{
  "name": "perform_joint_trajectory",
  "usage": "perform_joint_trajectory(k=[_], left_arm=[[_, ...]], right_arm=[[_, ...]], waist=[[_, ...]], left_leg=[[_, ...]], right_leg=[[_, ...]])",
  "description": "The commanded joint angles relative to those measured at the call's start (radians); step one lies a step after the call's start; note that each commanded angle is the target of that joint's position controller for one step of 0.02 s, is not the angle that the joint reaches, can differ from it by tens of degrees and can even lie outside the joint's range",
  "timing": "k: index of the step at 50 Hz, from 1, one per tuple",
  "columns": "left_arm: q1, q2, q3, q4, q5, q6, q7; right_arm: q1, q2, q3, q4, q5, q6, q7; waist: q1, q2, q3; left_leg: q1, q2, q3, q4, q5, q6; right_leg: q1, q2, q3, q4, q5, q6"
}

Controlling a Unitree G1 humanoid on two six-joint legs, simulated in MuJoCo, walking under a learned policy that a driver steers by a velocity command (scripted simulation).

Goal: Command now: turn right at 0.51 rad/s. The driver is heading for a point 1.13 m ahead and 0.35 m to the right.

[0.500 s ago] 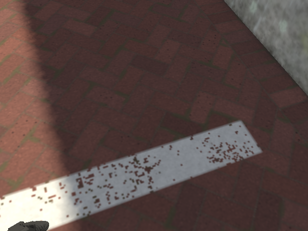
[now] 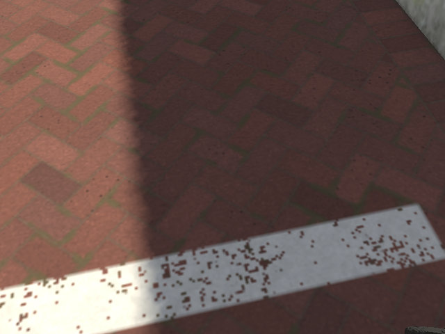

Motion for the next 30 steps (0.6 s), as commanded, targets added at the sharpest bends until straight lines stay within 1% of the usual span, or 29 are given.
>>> perform_joint_trajectory(k=[1, 2, 3, 4, 5, 6, 7, 8, 9, 10, 11, 12, 14, 17, 19, 21, 22, 23, 24, 25, 26, 27, 28, 29, 30], left_arm=[[-0.051, 0.214, 0.071, -0.087, -0.017, 0.005, 0.019], [-0.073, 0.21, 0.072, -0.096, -0.024, 0.011, 0.024], [-0.078, 0.193, 0.069, -0.105, -0.027, 0.015, 0.029], [-0.062, 0.148, 0.056, -0.113, -0.018, 0.017, 0.029], [-0.037, 0.12, 0.049, -0.147, -0.015, 0.006, 0.022], [0.013, 0.202, 0.074, -0.117, 0.001, -0.002, 0.019], [0.037, 0.239, 0.089, -0.092, -0.006, 0.002, 0.014], [0.054, 0.222, 0.089, -0.075, -0.006, 0.014, 0.014], [0.058, 0.197, 0.082, -0.074, 0.0, 0.023, 0.013], [0.051, 0.169, 0.072, -0.083, 0.003, 0.028, 0.008], [0.023, 0.157, 0.063, -0.102, -0.003, 0.028, 0.002], [-0.017, 0.149, 0.056, -0.126, -0.008, 0.026, -0.003], [-0.076, 0.137, 0.043, -0.166, -0.008, 0.022, -0.014], [-0.104, 0.123, 0.031, -0.206, -0.001, 0.022, -0.032], [-0.097, 0.129, 0.033, -0.216, 0.0, 0.027, -0.039], [-0.09, 0.136, 0.038, -0.22, -0.001, 0.038, -0.044], [-0.098, 0.137, 0.039, -0.224, -0.005, 0.046, -0.045], [-0.105, 0.14, 0.041, -0.233, -0.009, 0.052, -0.049], [-0.092, 0.148, 0.045, -0.232, -0.013, 0.054, -0.053], [-0.041, 0.155, 0.051, -0.213, -0.015, 0.05, -0.055], [0.068, 0.182, 0.069, -0.168, -0.017, 0.043, -0.05], [0.296, 0.262, 0.11, -0.093, -0.03, 0.032, -0.035], [0.347, 0.417, 0.134, -0.104, -0.027, -0.007, -0.031], [0.318, 0.326, 0.102, -0.129, -0.015, -0.057, -0.046], [0.261, 0.261, 0.074, -0.127, -0.004, -0.081, -0.047]], right_arm=[[0.043, -0.094, -0.039, -0.04, 0.01, -0.034, 0.003], [0.079, -0.096, -0.044, -0.018, 0.007, -0.039, 0.007], [0.118, -0.117, -0.054, 0.003, 0.004, -0.04, 0.009], [0.135, -0.162, -0.065, 0.004, -0.011, -0.034, 0.005], [0.097, -0.241, -0.08, 0.006, -0.05, -0.027, 0.013], [0.031, -0.179, -0.066, -0.028, -0.071, -0.032, 0.011], [-0.017, -0.126, -0.049, -0.042, -0.063, -0.034, 0.002], [-0.047, -0.107, -0.043, -0.048, -0.048, -0.036, -0.005], [-0.049, -0.097, -0.039, -0.04, -0.027, -0.037, -0.012], [-0.032, -0.1, -0.036, -0.032, -0.021, -0.035, -0.018], [-0.012, -0.106, -0.037, -0.027, -0.024, -0.03, -0.021], [0.017, -0.114, -0.04, -0.022, -0.029, -0.024, -0.024], [0.063, -0.137, -0.046, -0.01, -0.034, -0.011, -0.026], [0.068, -0.186, -0.061, -0.004, -0.029, -0.001, -0.014], [0.05, -0.205, -0.069, -0.003, -0.019, -0.004, -0.001], [0.034, -0.215, -0.076, -0.001, -0.002, -0.013, 0.013], [0.054, -0.225, -0.082, 0.009, 0.009, -0.022, 0.021], [0.073, -0.234, -0.087, 0.017, 0.019, -0.033, 0.027], [0.075, -0.237, -0.09, 0.023, 0.028, -0.043, 0.031], [0.056, -0.234, -0.09, 0.023, 0.032, -0.05, 0.033], [0.038, -0.208, -0.082, 0.022, 0.03, -0.055, 0.033], [0.013, -0.146, -0.061, 0.006, 0.009, -0.06, 0.031], [-0.07, -0.048, -0.028, -0.105, -0.027, -0.086, 0.023], [-0.151, -0.122, -0.037, -0.133, 0.006, -0.126, 0.033], [-0.162, -0.167, -0.047, -0.142, 0.038, -0.15, 0.047]], waist=[[-0.047, -0.21, -0.173], [-0.069, -0.203, -0.187], [-0.079, -0.187, -0.208], [-0.07, -0.074, -0.208], [-0.026, 0.259, -0.149], [-0.019, 0.186, -0.125], [0.0, 0.112, -0.113], [0.011, 0.084, -0.101], [0.003, 0.099, -0.087], [-0.007, 0.115, -0.075], [-0.025, 0.122, -0.063], [-0.051, 0.126, -0.056], [-0.091, 0.124, -0.059], [-0.104, 0.123, -0.066], [-0.093, 0.127, -0.068], [-0.081, 0.134, -0.072], [-0.088, 0.131, -0.093], [-0.087, 0.131, -0.101], [-0.071, 0.129, -0.103], [-0.032, 0.115, -0.103], [0.026, 0.074, -0.124], [0.123, -0.066, -0.189], [0.109, -0.342, -0.166], [0.137, -0.192, -0.173], [0.091, -0.178, -0.075]], left_leg=[[-0.034, -0.037, 0.031, -0.164, 0.086, 0.024], [0.047, -0.028, 0.041, -0.262, 0.18, 0.039], [0.179, 0.023, 0.034, -0.323, 0.286, 0.06], [0.312, 0.174, -0.073, -0.325, 0.377, 0.122], [0.29, 0.38, -0.3, -0.337, 0.605, 0.271], [0.235, 0.471, -0.297, -0.319, 0.739, 0.34], [0.207, 0.426, -0.196, -0.301, 0.765, 0.319], [0.203, 0.354, -0.101, -0.282, 0.744, 0.279], [0.229, 0.324, -0.046, -0.263, 0.777, 0.262], [0.223, 0.306, 0.007, -0.259, 0.845, 0.262], [0.223, 0.294, 0.047, -0.267, 0.862, 0.271], [0.246, 0.297, 0.066, -0.274, 0.856, 0.284], [0.3, 0.322, 0.08, -0.284, 0.83, 0.304], [0.307, 0.357, 0.129, -0.289, 0.814, 0.308], [0.276, 0.364, 0.179, -0.282, 0.817, 0.295], [0.248, 0.367, 0.228, -0.252, 0.832, 0.271], [0.248, 0.387, 0.229, -0.262, 0.726, 0.262], [0.245, 0.407, 0.22, -0.275, 0.567, 0.254], [0.231, 0.414, 0.221, -0.278, 0.407, 0.244], [0.185, 0.401, 0.251, -0.239, 0.298, 0.225], [0.086, 0.361, 0.311, -0.107, 0.298, 0.195], [-0.137, 0.277, 0.387, 0.238, 0.324, 0.135], [-0.633, 0.06, 0.302, 0.608, -0.165, 0.057], [-0.767, 0.061, 0.044, 0.703, -0.117, 0.083], [-0.787, 0.098, 0.029, 0.684, -0.043, 0.114]], right_leg=[[0.254, -0.187, 0.33, -0.079, 0.308, -0.163], [0.211, -0.167, 0.317, -0.058, 0.291, -0.14], [0.114, -0.136, 0.287, -0.025, 0.22, -0.101], [-0.061, -0.07, 0.203, 0.105, 0.015, -0.051], [-0.279, 0.072, -0.001, 0.255, -0.351, 0.005], [-0.303, -0.008, -0.009, 0.487, -0.432, 0.048], [-0.293, -0.03, -0.034, 0.591, -0.381, 0.06], [-0.3, -0.039, -0.056, 0.64, -0.318, 0.075], [-0.346, -0.054, -0.071, 0.696, -0.252, 0.09], [-0.362, -0.071, -0.101, 0.728, -0.22, 0.103], [-0.377, -0.086, -0.14, 0.714, -0.191, 0.115], [-0.399, -0.104, -0.169, 0.68, -0.169, 0.124], [-0.417, -0.135, -0.199, 0.6, -0.158, 0.134], [-0.36, -0.164, -0.235, 0.479, -0.151, 0.121], [-0.289, -0.161, -0.27, 0.403, -0.137, 0.101], [-0.205, -0.143, -0.309, 0.323, -0.137, 0.074], [-0.167, -0.135, -0.327, 0.297, -0.152, 0.057], [-0.132, -0.137, -0.328, 0.273, -0.185, 0.034], [-0.089, -0.13, -0.335, 0.238, -0.212, 0.005], [0.001, -0.107, -0.358, 0.173, -0.205, -0.027], [0.178, -0.067, -0.378, 0.108, -0.192, -0.068], [0.483, -0.097, -0.228, 0.045, -0.241, -0.155], [0.65, -0.363, 0.477, -0.165, -0.546, -0.368], [0.625, -0.438, 0.658, -0.301, -0.74, -0.421], [0.543, -0.442, 0.584, -0.317, -0.709, -0.389]])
